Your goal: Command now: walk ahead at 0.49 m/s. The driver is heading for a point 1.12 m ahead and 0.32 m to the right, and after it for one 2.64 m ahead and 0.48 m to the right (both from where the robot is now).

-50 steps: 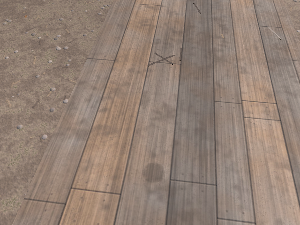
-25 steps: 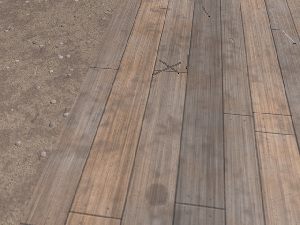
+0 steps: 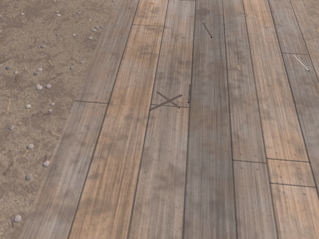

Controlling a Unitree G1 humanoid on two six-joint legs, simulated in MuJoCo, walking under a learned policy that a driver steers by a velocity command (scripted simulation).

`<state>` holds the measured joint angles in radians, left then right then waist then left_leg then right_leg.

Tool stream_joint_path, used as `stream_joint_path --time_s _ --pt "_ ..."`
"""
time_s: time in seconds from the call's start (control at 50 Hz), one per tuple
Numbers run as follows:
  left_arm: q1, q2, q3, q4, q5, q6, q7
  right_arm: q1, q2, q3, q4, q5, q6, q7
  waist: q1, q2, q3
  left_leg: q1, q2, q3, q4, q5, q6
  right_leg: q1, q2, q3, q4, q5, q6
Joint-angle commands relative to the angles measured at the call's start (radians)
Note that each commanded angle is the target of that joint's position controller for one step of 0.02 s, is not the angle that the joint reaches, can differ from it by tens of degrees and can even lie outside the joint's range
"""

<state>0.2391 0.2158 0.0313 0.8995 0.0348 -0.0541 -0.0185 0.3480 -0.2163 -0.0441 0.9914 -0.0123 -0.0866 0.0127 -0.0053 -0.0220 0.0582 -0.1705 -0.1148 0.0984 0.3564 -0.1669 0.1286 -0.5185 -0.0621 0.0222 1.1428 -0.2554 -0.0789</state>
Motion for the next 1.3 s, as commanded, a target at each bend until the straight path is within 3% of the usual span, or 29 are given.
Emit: stream_joint_path --time_s 0.02,0.12,0.24,0.3,0.34,0.36,0.38,0.4,0.42,0.44,0.46,0.48,0.5,0.56,0.68,0.8,0.86,0.88,0.9,0.92,0.94,0.96,0.98,1.0,1.04,1.08,1.14,1.24,1.3 --pt "0.028 0.046 0.009 -0.033 0.004 0.014 -0.009 0.043 -0.085 -0.009 -0.022 0.003 -0.025 -0.002 0.028 0.047 0.04 -0.045 0.294 -0.267 -0.273 0.077 0.115 -0.08 -0.056 -0.014 -0.085 0.102 0.027" --pt "-0.177 0.036 0.002 -0.09 -0.009 0.012 -0.015 0.143 -0.081 0.0 0.009 0.008 -0.021 -0.005 -0.031 0.06 0.05 0.069 0.266 -0.199 -0.266 0.206 0.068 -0.15 -0.042 -0.062 -0.339 0.273 0.054" --pt "-0.333 0.036 -0.001 -0.137 -0.012 0.005 -0.015 0.231 -0.088 0.005 0.048 -0.009 -0.015 -0.023 -0.077 0.082 0.063 0.258 0.305 -0.184 -0.189 0.39 0.076 -0.16 0.006 -0.092 -0.514 0.239 0.035" --pt "-0.302 0.049 0.006 -0.139 -0.013 -0.008 -0.01 0.203 -0.107 0.001 0.057 -0.015 -0.012 -0.032 -0.038 0.095 0.05 0.303 0.329 -0.167 -0.097 0.604 0.063 -0.056 0.044 -0.106 -0.587 0.127 -0.008" --pt "-0.089 0.078 0.025 -0.069 -0.01 -0.021 0.005 0.17 -0.126 -0.003 0.059 -0.011 -0.008 -0.032 0.057 0.094 -0.057 0.271 0.303 -0.131 0.136 0.829 0.033 0.222 0.112 -0.133 -0.667 0.105 -0.051" --pt "0.092 0.12 0.044 -0.011 0.005 -0.032 0.017 0.153 -0.121 0.001 0.05 -0.004 -0.009 -0.03 0.129 0.073 -0.158 0.132 0.267 -0.103 0.342 0.701 0.013 0.48 0.062 -0.078 -0.683 0.125 -0.087" --pt "0.254 0.223 0.07 0.01 0.034 -0.038 0.029 0.176 -0.052 0.02 0.006 0.021 -0.013 -0.023 0.157 -0.07 -0.31 -0.155 0.182 -0.048 0.689 0.277 -0.021 0.782 -0.223 0.268 -0.697 0.013 -0.169" --pt "0.255 0.237 0.079 0.021 0.009 -0.022 0.016 0.253 -0.048 0.01 0.02 0.036 -0.012 -0.019 0.12 -0.204 -0.407 -0.388 0.028 -0.082 0.964 -0.347 -0.039 0.891 -0.38 0.671 -0.836 0.01 -0.281" --pt "0.15 0.183 0.068 0.011 -0.017 -0.015 0.009 0.168 -0.115 -0.008 0.009 0.01 -0.008 -0.022 0.083 -0.06 -0.246 -0.476 0.104 -0.156 1.0 -0.268 -0.026 0.761 -0.323 0.553 -0.862 -0.029 -0.245" --pt "0.062 0.126 0.052 -0.001 -0.024 -0.021 0.005 0.082 -0.097 -0.006 -0.017 0.004 -0.013 -0.016 0.06 -0.02 -0.127 -0.476 0.14 -0.155 0.955 -0.182 -0.026 0.61 -0.285 0.415 -0.897 0.023 -0.218" --pt "0.021 0.084 0.041 0.002 -0.019 -0.029 0.003 0.052 -0.073 -0.005 -0.022 0.002 -0.011 -0.013 0.026 0.006 -0.059 -0.437 0.174 -0.148 0.89 -0.136 -0.029 0.493 -0.235 0.316 -0.935 0.106 -0.179" --pt "0.018 0.043 0.027 0.019 -0.022 -0.035 0.005 0.036 -0.064 -0.007 -0.027 -0.015 0.004 -0.007 -0.006 0.007 -0.024 -0.39 0.197 -0.149 0.836 -0.11 -0.033 0.413 -0.172 0.23 -0.956 0.169 -0.127" --pt "0.033 0.045 0.025 0.034 -0.02 -0.041 0.009 0.08 -0.034 -0.002 -0.017 -0.023 0.018 0.001 -0.026 -0.041 -0.036 -0.347 0.198 -0.139 0.812 -0.104 -0.045 0.382 -0.172 0.193 -0.967 0.214 -0.131" --pt "0.109 0.064 0.027 0.076 -0.026 -0.06 0.011 0.035 -0.026 -0.004 -0.029 -0.028 0.039 0.013 -0.04 -0.023 -0.013 -0.384 0.207 -0.11 0.766 -0.062 -0.068 0.364 -0.141 0.123 -0.997 0.31 -0.135" --pt "0.222 0.07 0.016 0.114 -0.026 -0.057 0.014 -0.242 -0.03 0.004 -0.121 -0.013 0.043 0.019 0.014 -0.031 0.039 -0.486 0.212 -0.052 0.479 0.141 -0.1 0.417 -0.097 0.039 -1.024 0.429 -0.109" --pt "0.321 0.091 0.016 0.147 -0.016 -0.046 0.03 -0.419 -0.043 0.01 -0.185 -0.008 0.033 0.014 0.064 -0.04 0.054 -0.487 0.17 -0.048 0.278 0.144 -0.096 0.578 -0.136 0.107 -0.954 0.518 -0.133" --pt "0.289 0.114 0.025 0.143 -0.007 -0.039 0.039 -0.391 -0.066 0.003 -0.195 -0.004 0.014 0.009 0.029 -0.047 0.04 -0.389 0.143 -0.057 0.203 0.045 -0.071 0.611 -0.152 0.131 -0.871 0.628 -0.121" --pt "0.264 0.123 0.029 0.138 -0.007 -0.039 0.038 -0.319 -0.079 -0.004 -0.176 -0.002 0.006 0.004 -0.005 -0.053 0.009 -0.271 0.116 -0.047 0.168 0.009 -0.058 0.588 -0.137 0.123 -0.798 0.725 -0.105" --pt "0.242 0.127 0.031 0.133 -0.013 -0.038 0.033 -0.178 -0.098 -0.016 -0.132 -0.006 -0.004 -0.005 -0.065 -0.029 -0.063 -0.08 0.091 -0.032 0.102 0.036 -0.039 0.545 -0.098 0.097 -0.644 0.767 -0.086" --pt "0.226 0.108 0.026 0.114 -0.024 -0.041 0.027 -0.008 -0.153 -0.036 -0.092 -0.027 -0.017 -0.019 -0.127 0.017 -0.178 0.187 0.192 -0.13 0.097 0.027 -0.002 0.387 -0.045 0.067 -0.42 0.596 -0.066" --pt "0.277 0.016 0.008 0.07 -0.06 -0.04 0.025 0.1 -0.253 -0.061 -0.102 -0.056 -0.02 -0.03 -0.123 0.178 -0.337 0.472 0.487 -0.498 0.055 -0.102 0.066 0.091 0.082 -0.017 -0.078 0.122 -0.026" --pt "0.323 0.052 0.023 0.069 -0.054 -0.031 0.031 0.049 -0.252 -0.064 -0.111 -0.035 0.0 -0.022 -0.082 0.257 -0.381 0.468 0.584 -0.764 -0.065 -0.129 0.131 -0.065 0.138 0.007 0.095 -0.271 -0.03" --pt "0.264 0.095 0.038 0.072 -0.033 -0.018 0.033 -0.044 -0.166 -0.045 -0.128 -0.019 0.008 -0.018 -0.043 0.127 -0.227 0.329 0.541 -0.641 -0.087 -0.22 0.105 -0.109 0.061 0.042 0.143 -0.191 -0.037" --pt "0.2 0.076 0.037 0.063 -0.024 -0.015 0.024 -0.108 -0.1 -0.029 -0.135 -0.01 0.003 -0.015 -0.031 0.06 -0.108 0.181 0.492 -0.497 -0.128 -0.201 0.079 -0.102 0.026 0.041 0.109 -0.113 -0.032" --pt "0.168 0.044 0.041 0.05 -0.006 0.004 0.008 -0.129 -0.058 -0.017 -0.119 -0.009 -0.01 -0.021 0.011 0.093 -0.028 0.03 0.416 -0.31 -0.182 -0.07 0.027 -0.048 -0.019 0.032 0.042 -0.054 -0.019" --pt "0.167 0.021 0.041 0.04 0.001 0.027 -0.006 -0.085 -0.053 -0.016 -0.096 -0.004 -0.027 -0.023 0.03 0.103 -0.027 -0.006 0.4 -0.218 -0.201 0.042 0.024 -0.031 -0.026 0.016 0.038 -0.019 -0.008" --pt "0.069 0.022 0.042 -0.003 0.0 0.043 -0.018 -0.037 -0.067 -0.021 -0.075 0.0 -0.043 -0.024 0.033 0.092 -0.01 0.023 0.384 -0.106 -0.221 0.143 0.02 -0.125 -0.042 0.005 -0.001 0.085 0.004" --pt "-0.122 0.016 0.028 -0.08 -0.004 0.041 -0.037 0.023 -0.076 -0.018 -0.052 -0.005 -0.042 -0.025 0.007 0.088 0.029 0.055 0.353 0.033 -0.219 0.246 0.01 -0.155 -0.032 -0.048 -0.259 0.255 0.016" --pt "-0.225 0.017 0.019 -0.121 -0.001 0.04 -0.047 0.07 -0.105 -0.024 -0.039 -0.006 -0.038 -0.032 -0.02 0.09 0.045 0.117 0.378 0.078 -0.212 0.296 0.007 -0.122 -0.02 -0.104 -0.4 0.267 0.0"
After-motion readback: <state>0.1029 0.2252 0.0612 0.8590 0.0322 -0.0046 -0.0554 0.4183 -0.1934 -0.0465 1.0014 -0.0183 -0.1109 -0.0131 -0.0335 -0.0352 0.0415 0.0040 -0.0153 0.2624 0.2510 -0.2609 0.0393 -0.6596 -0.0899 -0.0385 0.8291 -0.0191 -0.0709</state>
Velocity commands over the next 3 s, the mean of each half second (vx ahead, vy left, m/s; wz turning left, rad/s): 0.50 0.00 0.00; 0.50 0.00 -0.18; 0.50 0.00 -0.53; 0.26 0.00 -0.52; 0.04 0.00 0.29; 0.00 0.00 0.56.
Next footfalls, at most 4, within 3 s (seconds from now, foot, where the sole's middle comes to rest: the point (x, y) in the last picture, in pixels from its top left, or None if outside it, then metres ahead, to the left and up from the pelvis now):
0.36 right None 0.37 -0.13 -0.78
0.92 left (154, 198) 0.67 0.05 -0.78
1.46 right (206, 159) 0.88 -0.21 -0.78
2.00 left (201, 120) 1.13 -0.21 -0.78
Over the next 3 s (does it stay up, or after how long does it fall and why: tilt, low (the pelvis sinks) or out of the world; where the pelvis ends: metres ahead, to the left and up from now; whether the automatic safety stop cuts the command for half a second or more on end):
stays up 0.96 -0.17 -0.01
